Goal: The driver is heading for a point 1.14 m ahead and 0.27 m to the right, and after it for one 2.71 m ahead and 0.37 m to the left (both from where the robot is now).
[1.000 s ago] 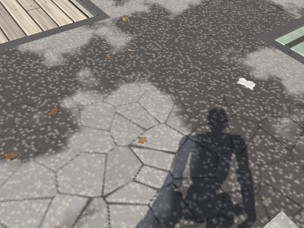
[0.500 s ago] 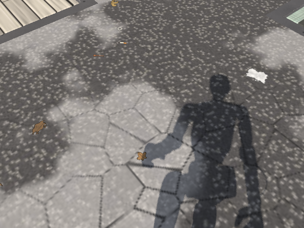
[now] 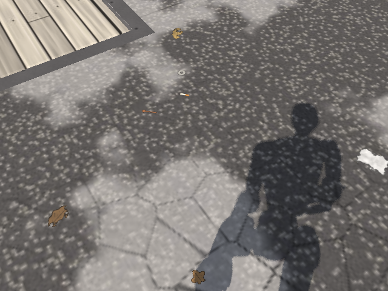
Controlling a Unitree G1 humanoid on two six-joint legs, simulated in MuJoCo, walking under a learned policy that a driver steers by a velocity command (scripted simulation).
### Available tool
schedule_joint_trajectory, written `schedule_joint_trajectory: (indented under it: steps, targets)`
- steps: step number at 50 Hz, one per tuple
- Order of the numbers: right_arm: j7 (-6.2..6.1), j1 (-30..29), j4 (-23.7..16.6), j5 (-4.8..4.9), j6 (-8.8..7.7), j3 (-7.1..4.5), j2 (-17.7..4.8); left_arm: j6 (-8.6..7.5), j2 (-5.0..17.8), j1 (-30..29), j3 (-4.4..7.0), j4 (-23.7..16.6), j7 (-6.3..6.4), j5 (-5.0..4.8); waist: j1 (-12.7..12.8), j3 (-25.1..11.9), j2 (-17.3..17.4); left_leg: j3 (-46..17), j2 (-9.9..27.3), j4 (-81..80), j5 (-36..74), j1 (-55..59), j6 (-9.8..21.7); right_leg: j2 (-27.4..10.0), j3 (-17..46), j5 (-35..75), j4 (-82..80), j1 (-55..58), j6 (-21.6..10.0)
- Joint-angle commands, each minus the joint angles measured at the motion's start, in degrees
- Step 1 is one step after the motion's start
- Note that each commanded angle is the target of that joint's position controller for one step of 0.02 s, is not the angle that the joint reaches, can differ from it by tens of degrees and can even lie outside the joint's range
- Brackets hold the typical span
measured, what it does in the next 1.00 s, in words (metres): walks ahead: left foot, then right foot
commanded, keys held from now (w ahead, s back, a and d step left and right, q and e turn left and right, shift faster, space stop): w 0.90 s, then w+e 0.10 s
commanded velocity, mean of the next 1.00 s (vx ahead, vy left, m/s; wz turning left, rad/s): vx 0.50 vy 0.00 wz -0.01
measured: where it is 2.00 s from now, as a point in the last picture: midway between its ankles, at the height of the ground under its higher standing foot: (246, 138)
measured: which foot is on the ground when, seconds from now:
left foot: up 0.00-0.00, down 0.02-0.60, up 0.62-1.00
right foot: down 0.00-0.04, up 0.06-0.56, down 0.58-1.00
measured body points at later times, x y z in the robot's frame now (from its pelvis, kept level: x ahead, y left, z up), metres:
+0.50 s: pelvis +0.27 +0.01 +0.01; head +0.30 +0.01 +0.46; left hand +0.46 +0.22 -0.11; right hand +0.18 -0.22 -0.13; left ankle +0.14 +0.08 -0.73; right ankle +0.43 -0.11 -0.70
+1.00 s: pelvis +0.54 -0.03 +0.02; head +0.56 -0.04 +0.47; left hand +0.47 +0.20 -0.13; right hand +0.70 -0.25 -0.11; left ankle +0.70 +0.11 -0.68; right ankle +0.45 -0.09 -0.73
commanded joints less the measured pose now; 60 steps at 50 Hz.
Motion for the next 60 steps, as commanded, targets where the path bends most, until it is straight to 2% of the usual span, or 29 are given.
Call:
schedule_joint_trajectory:
  steps: [1,2,3,4,5,6,7,8,10,13,18,24,26,28,29,30,31,32,33,35,38,41,51,54,56,57,58,59,60]
  targets:
    - [-1.42,20.1,3.6,-0.85,-1.63,-3.18,-8.4,-0.08,9.1,-0.6,1.55,-1.8,0.32,-0.34,-11.7,-9.1,-3.9,-1.0,-1.4,-5.3,-0.2,24.2,4.2,-13.5,2.3,56.9,25.8,-7.4,-4.4]
    - [-2.07,29.3,5.0,-2.4,-1.86,-4.69,-13.9,-0.2,5.8,0.5,0.62,-4.1,-0.15,-1.8,-13.4,-16.9,3.4,-18.6,13.3,-6.0,-5.1,40.9,8.5,-9.0,-0.5,34.2,44.8,-23.0,-2.6]
    - [-1.38,29.2,5.3,-1.25,-0.96,-5.47,-15.7,-0.16,4.5,5.4,1.02,-3.9,-0.63,-3.04,-10.5,-22.8,12.9,-44.4,24.5,-13.7,-5.2,49.2,15.8,1.4,1.6,-7.0,63.2,-38.3,-1.3]
    - [-0.91,22.6,4.3,0.29,-0.5,-4.87,-13.2,0.25,8.4,0.1,2.06,-4.6,-0.35,-1.51,-8.5,-15.2,3.4,-38.6,21.3,-15.1,-9.1,42.5,13.6,-3.0,7.4,-3.1,65.1,-43.5,-2.2]
    - [-0.72,17.5,3.5,0.6,-0.75,-3.84,-9.6,-0.04,7.5,-4.6,1.97,-6.1,-0.62,-1.09,-7.4,-7.8,1.4,-31.0,19.4,-17.2,-8.2,34.0,12.0,-5.1,7.3,1.3,62.6,-44.5,-2.2]
    - [-0.68,15.4,3.6,0.3,-1.16,-3.03,-6.8,-0.02,6.2,-6.2,1.91,-6.3,-0.8,-0.98,-5.4,-3.4,-0.4,-25.5,16.6,-19.6,-4.2,27.1,9.7,-7.1,7.1,4.0,58.6,-42.5,-2.1]
    - [-0.98,15.6,4.6,0.36,-1.63,-2.39,-4.9,0.65,5.6,-6.6,2.06,-6.6,-1.04,0.0,-3.8,-1.8,0.5,-21.4,14.2,-20.6,-0.8,22.9,7.9,-8.4,7.2,5.2,55.3,-40.1,-1.7]
    - [-1.21,16.2,5.4,0.37,-2.0,-2.01,-4.0,1.5,4.2,-4.9,1.83,-6.0,-1.42,0.57,-2.6,-1.7,1.3,-18.2,12.6,-21.5,1.1,20.3,6.7,-8.8,6.8,5.8,53.4,-37.4,-1.1]
    - [-1.42,19.3,6.7,0.56,-2.86,-2.07,-5.2,2.53,3.5,-5.3,1.88,-6.3,-2.02,0.85,-1.8,-1.7,1.8,-15.3,11.4,-22.4,6.2,19.4,6.8,-8.9,5.5,6.9,51.1,-37.2,0.0]
    - [-1.43,22.1,7.4,0.63,-3.13,-2.29,-7.2,3.32,4.4,-12.5,1.98,-9.1,-2.46,0.81,-2.4,0.5,2.0,-12.4,10.5,-24.8,6.8,20.1,6.9,-10.3,3.9,12.4,45.5,-42.9,1.6]
    - [-1.35,27.0,8.2,0.67,-2.94,-1.78,-6.9,3.14,4.0,-24.3,1.3,-13.2,-2.68,-0.04,-5.4,1.9,2.7,-8.6,8.7,-25.1,13.5,24.1,5.6,-9.6,1.1,20.9,30.4,-44.8,2.7]
    - [-2.17,31.3,10.0,-0.07,-2.59,-1.89,-7.8,2.4,4.9,-31.3,1.19,-16.2,-2.47,-0.2,-7.1,2.8,3.6,-7.8,11.8,-21.4,21.6,34.7,5.7,-7.3,-0.1,18.9,20.7,-44.6,0.0]
    - [-2.51,29.7,10.0,-0.27,-2.45,-2.14,-8.5,1.86,5.6,-28.8,1.6,-16.0,-2.21,-0.19,-5.1,1.7,3.9,-6.7,12.4,-16.8,31.8,36.1,4.7,-5.4,-0.9,14.7,18.1,-39.4,-1.9]
    - [-2.52,27.8,9.9,-0.14,-2.07,-2.41,-9.5,1.07,7.1,-16.2,2.74,-11.9,-1.43,0.1,0.4,-4.7,3.1,-4.5,10.5,-2.3,42.4,34.6,3.0,-1.6,-2.7,14.3,13.3,-24.1,-4.2]
    - [-2.38,27.4,9.1,0.27,-2.03,-2.06,-8.5,0.47,9.7,-6.1,3.81,-8.8,-0.85,1.13,4.0,-10.6,1.2,-3.0,8.1,10.4,32.8,26.0,1.9,-5.6,1.6,14.8,12.8,-9.4,-6.2]
    - [-1.66,32.2,7.1,2.65,-2.03,-0.86,-3.3,0.3,16.4,1.8,5.53,-8.0,-0.44,2.59,3.6,-19.8,-10.1,0.6,0.5,32.9,4.8,6.3,-1.0,-23.4,26.4,9.1,10.8,9.7,-12.9]
    - [-1.54,32.4,7.6,1.97,-2.04,-1.84,-6.0,1.3,16.1,-0.2,5.62,-7.9,-1.1,0.79,2.4,-22.1,-10.8,-5.9,-5.1,43.8,-23.9,-3.0,-0.7,-28.2,43.6,7.9,2.2,10.1,-15.8]
    - [-1.6,27.0,6.3,1.0,-1.71,-2.5,-7.6,1.59,13.7,-7.5,4.94,-8.9,-1.3,-0.47,-0.4,-12.2,-5.5,-8.8,-0.7,45.8,-19.0,-7.3,-0.1,-25.6,34.7,3.7,1.4,1.6,-13.8]
    - [-1.29,23.2,5.3,0.65,-2.03,-2.29,-6.9,1.28,9.6,-12.0,3.81,-9.7,-1.52,-0.63,-1.5,-6.2,-2.6,-8.6,1.5,42.6,-14.3,-7.0,0.0,-23.4,27.9,5.8,-0.9,-6.8,-12.1]
    - [-0.89,22.8,5.3,-0.5,-1.1,-2.24,-5.0,0.5,5.6,-13.8,2.54,-8.6,-1.29,-0.76,-4.9,-1.6,-3.5,-8.2,4.4,35.9,-10.4,-1.9,-0.7,-18.0,18.1,12.6,-4.1,-16.6,-8.0]
    - [-0.02,23.0,5.4,-1.06,0.58,-2.16,-3.6,-0.71,6.3,-9.4,2.41,-6.5,-0.97,-0.83,-6.3,-1.8,-3.7,-6.5,4.8,32.9,-8.0,-0.5,-2.1,-15.9,12.8,21.0,-5.5,-18.2,-7.9]
    - [0.28,15.7,2.8,-0.95,1.26,-2.2,-4.4,-0.91,7.6,-6.2,2.51,-5.6,-0.92,-0.91,-5.4,0.4,-3.5,-5.2,6.2,27.5,-2.5,-6.9,-3.7,-15.1,10.4,22.9,-7.5,-16.4,-8.1]
    - [0.19,-2.9,-4.2,0.01,0.29,-1.13,-4.5,-0.16,8.2,3.1,2.0,-3.2,-0.18,-0.44,-0.5,2.2,-4.2,-2.4,2.9,4.6,4.1,-8.9,-4.5,-15.2,10.4,37.5,-2.9,-4.3,-8.5]
    - [-0.11,-0.8,-4.9,0.33,-0.78,-1.51,-6.1,0.17,9.7,0.8,2.51,-3.7,0.22,0.03,-2.8,1.1,-5.0,-2.9,1.2,0.4,-1.4,-2.6,-2.9,-16.1,11.7,44.8,2.1,-2.9,-7.5]
    - [-1.04,11.9,-1.2,0.05,-1.83,-2.66,-8.2,0.24,10.4,-2.1,2.83,-4.4,-0.11,-0.31,-8.5,-5.2,-3.6,-1.6,-1.6,-5.5,-1.1,15.2,-1.0,-13.0,9.8,52.0,15.8,-6.5,-5.5]
    - [-1.85,21.6,0.8,-1.32,-2.56,-3.8,-11.7,0.09,9.0,-2.8,2.47,-5.7,-0.38,-1.03,-12.0,-12.1,-0.4,-8.4,5.5,-5.9,-2.3,30.6,1.2,-9.8,8.1,40.6,29.4,-16.1,-4.4]
    - [-2.19,26.9,0.3,-2.92,-2.49,-5.45,-18.5,0.26,2.4,2.6,1.21,-8.0,-0.48,-3.49,-10.5,-21.8,11.2,-31.9,23.6,-8.2,-6.8,48.8,6.8,-1.3,2.7,8.6,50.2,-35.4,-1.6]
    - [-1.78,23.6,-0.3,-1.39,-1.35,-5.19,-16.4,0.78,6.8,2.5,2.41,-7.6,-0.18,-2.27,-9.3,-22.7,10.0,-43.4,25.9,-14.7,-10.2,45.5,8.6,-0.5,6.6,-6.9,58.2,-41.7,-2.4]
    - [-1.67,17.7,-1.2,-0.72,-1.02,-3.98,-11.9,1.39,8.2,-1.4,3.11,-8.0,-0.23,-1.44,-6.7,-13.0,4.6,-34.6,23.5,-15.8,-15.3,36.7,6.9,-4.4,7.9,-2.4,59.9,-43.9,-2.8]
